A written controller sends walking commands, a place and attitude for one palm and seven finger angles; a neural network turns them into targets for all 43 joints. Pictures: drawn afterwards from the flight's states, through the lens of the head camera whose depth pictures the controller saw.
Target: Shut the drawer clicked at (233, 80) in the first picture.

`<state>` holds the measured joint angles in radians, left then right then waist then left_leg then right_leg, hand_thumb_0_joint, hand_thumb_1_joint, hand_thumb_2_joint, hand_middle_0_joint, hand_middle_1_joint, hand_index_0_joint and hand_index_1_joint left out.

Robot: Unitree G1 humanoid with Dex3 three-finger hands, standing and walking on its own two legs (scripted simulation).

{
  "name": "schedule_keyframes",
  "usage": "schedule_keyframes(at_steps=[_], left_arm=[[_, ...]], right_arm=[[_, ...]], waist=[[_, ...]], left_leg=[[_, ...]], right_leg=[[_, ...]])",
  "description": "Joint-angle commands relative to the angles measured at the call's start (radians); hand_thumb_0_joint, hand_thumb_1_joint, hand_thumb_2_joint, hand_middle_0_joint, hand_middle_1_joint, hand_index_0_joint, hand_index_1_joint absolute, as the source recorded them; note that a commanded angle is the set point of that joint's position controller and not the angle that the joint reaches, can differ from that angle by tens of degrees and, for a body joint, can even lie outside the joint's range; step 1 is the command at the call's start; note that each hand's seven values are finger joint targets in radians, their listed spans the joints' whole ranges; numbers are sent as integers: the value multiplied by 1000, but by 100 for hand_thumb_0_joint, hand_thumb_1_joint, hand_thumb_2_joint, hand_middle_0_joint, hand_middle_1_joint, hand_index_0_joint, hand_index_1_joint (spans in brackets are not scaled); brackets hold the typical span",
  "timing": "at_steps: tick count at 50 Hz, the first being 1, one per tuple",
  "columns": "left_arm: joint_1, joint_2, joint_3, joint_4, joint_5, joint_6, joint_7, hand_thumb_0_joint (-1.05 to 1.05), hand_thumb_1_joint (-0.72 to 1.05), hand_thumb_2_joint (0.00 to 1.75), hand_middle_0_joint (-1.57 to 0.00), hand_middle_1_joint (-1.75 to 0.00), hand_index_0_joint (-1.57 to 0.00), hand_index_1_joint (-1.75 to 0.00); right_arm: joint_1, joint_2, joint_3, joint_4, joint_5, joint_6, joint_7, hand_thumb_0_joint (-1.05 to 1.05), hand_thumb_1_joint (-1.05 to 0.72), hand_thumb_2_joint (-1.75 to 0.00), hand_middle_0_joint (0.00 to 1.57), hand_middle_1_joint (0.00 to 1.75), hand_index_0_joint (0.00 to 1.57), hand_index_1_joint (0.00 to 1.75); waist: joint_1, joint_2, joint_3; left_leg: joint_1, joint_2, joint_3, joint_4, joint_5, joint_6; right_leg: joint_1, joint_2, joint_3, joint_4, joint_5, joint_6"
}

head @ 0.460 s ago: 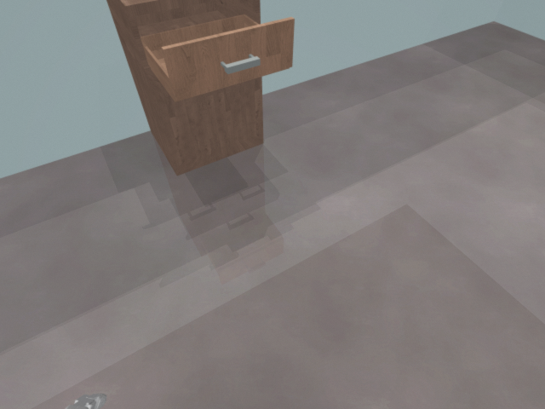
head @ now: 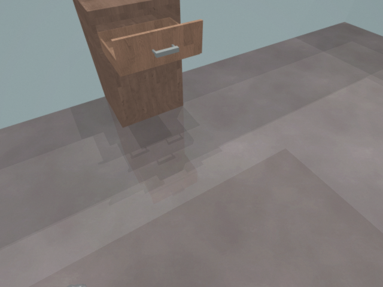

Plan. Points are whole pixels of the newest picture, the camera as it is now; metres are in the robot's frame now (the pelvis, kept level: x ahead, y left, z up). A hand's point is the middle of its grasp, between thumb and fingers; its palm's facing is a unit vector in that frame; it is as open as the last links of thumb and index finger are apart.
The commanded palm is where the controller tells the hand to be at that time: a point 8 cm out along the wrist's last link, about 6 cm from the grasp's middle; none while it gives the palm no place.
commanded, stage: stand and wait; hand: left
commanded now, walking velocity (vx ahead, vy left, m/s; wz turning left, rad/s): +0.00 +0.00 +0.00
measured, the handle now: (165, 50) +1.19 +0.21 -0.08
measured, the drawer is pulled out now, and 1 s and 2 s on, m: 0.30 0.30 0.30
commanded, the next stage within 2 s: look at it before walking up in 0.58 s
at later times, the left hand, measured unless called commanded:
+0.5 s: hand out of the picture +0.06 +0.24 -0.15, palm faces -0.03 -0.94 -0.34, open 7.4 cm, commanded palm none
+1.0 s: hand out of the picture +0.04 +0.25 -0.15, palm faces -0.04 -0.94 -0.33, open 7.4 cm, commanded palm none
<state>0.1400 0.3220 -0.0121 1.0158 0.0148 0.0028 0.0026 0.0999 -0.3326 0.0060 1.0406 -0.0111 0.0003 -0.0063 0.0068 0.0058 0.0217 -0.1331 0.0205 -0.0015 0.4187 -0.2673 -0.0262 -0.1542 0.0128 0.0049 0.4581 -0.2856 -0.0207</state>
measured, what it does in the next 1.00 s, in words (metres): stands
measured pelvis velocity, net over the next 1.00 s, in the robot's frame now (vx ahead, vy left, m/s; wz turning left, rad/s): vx -0.03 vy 0.00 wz -0.01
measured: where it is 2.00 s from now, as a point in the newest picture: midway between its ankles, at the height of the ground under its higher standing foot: outside the picture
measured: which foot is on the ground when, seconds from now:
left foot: down 0.00-1.00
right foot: down 0.00-1.00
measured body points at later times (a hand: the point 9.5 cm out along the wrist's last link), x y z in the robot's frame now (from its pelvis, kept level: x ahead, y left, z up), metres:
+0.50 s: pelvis -0.02 -0.01 +0.00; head -0.02 -0.01 +0.45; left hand +0.06 +0.29 -0.12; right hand +0.05 -0.30 -0.13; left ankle -0.03 +0.14 -0.74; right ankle -0.03 -0.10 -0.74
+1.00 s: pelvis -0.03 +0.00 +0.00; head -0.03 +0.00 +0.45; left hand +0.04 +0.30 -0.13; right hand +0.04 -0.29 -0.13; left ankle -0.03 +0.14 -0.74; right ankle -0.03 -0.10 -0.74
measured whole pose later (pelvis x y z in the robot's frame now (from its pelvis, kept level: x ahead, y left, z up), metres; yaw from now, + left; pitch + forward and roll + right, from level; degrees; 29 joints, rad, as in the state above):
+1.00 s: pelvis -0.03 +0.00 +0.00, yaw -1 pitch -2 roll +0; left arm 0.16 0.33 -0.01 1.08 0.01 0.00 0.00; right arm 0.15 -0.32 0.01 1.12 -0.01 -0.01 0.00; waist 0.00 0.00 0.02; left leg -0.13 0.02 0.01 0.37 -0.20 -0.02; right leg -0.15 0.02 0.01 0.39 -0.21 -0.01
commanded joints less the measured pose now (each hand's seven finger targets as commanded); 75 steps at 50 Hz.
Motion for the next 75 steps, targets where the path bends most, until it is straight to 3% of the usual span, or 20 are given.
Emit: schedule_keyframes(at_steps=[1, 30, 64, 66, 67, 68, 70, 72, 73, 74, 75], left_arm=[[-47, 222, 56, -55, -7, -28, 17, 0, 90, 90, -20, -30, -20, -30], [-44, 215, 49, -6, -6, -28, 9, 0, 90, 90, -20, -30, -20, -30], [-20, 206, 42, 10, -4, -29, 10, 0, 90, 90, -20, -30, -20, -30], [50, 92, 21, 40, -4, -8, 12, 0, 90, 90, -20, -30, -20, -30], [68, 90, 25, 37, 1, 1, 8, 0, 90, 90, -20, -30, -20, -30], [76, 97, 31, 30, 3, 9, 1, 0, 90, 90, -20, -30, -20, -30], [91, 96, 46, 1, 8, 15, -11, 0, 90, 90, -20, -30, -20, -30], [109, 76, 56, -28, 9, 10, -20, 0, 90, 90, -20, -30, -20, -30], [108, 48, 59, -46, 9, 4, -25, 0, 90, 90, -20, -30, -20, -30], [94, 20, 63, -63, 7, -2, -29, 0, 90, 90, -20, -30, -20, -30], [66, 6, 67, -84, 7, -5, -33, 0, 90, 90, -20, -30, -20, -30]], right_arm=[[-47, -190, -41, -61, -2, -28, -18, 0, -90, -90, 20, 30, 20, 30], [-8, -188, -33, 1, -1, -28, -10, 0, -90, -90, 20, 30, 20, 30], [-5, -190, -35, 13, 3, -35, -9, 0, -90, -90, 20, 30, 20, 30], [58, -75, -11, 39, -6, -18, -6, 0, -90, -90, 20, 30, 20, 30], [87, -71, -15, 42, -8, -11, -5, 0, -90, -90, 20, 30, 20, 30], [90, -81, -23, 36, -11, -6, -4, 0, -90, -90, 20, 30, 20, 30], [112, -99, -38, 13, -15, -4, -4, 0, -90, -90, 20, 30, 20, 30], [151, -116, -55, -3, -13, -10, -6, 0, -90, -90, 20, 30, 20, 30], [187, -131, -65, -6, -14, -18, -9, 0, -90, -90, 20, 30, 20, 30], [208, -151, -77, -10, -11, -27, -12, 0, -90, -90, 20, 30, 20, 30], [215, -147, -86, -17, -10, -35, -11, 0, -90, -90, 20, 30, 20, 30]], waist=[[-4, -19, -86], [-4, -13, -20], [-4, 2, -42], [-6, -8, -45], [-7, -17, -26], [-4, -7, 35], [-6, 3, 110], [-16, 48, 128], [-33, 113, 121], [-39, 175, 111], [-45, 186, 105]], left_leg=[[21, 88, -57, -36, 277, 48], [-6, 93, -72, -98, 140, 43], [15, 103, -88, -117, 182, 51], [24, 94, -47, -87, 48, 32], [9, 93, -38, -77, -77, 35], [-33, 93, -37, -82, -209, 42], [-87, 109, -59, -91, -349, 59], [-52, 163, -118, -107, -406, 98], [-11, 220, -187, -157, -430, 131], [18, 307, -256, -208, -413, 177], [36, 351, -265, -236, -345, 210]], right_leg=[[41, -133, 103, -74, 375, -24], [-18, -125, 128, -160, 138, -16], [-2, -123, 110, -149, 186, -6], [-26, -109, 116, -140, 37, 3], [-59, -96, 130, -133, -87, -4], [-112, -85, 143, -136, -200, -12], [-193, -54, 158, -97, -297, -26], [-278, -12, 130, 15, -283, -34], [-329, 23, 75, 131, -230, -26], [-365, 31, -6, 268, -157, -10], [-402, -11, -20, 349, -188, -2]])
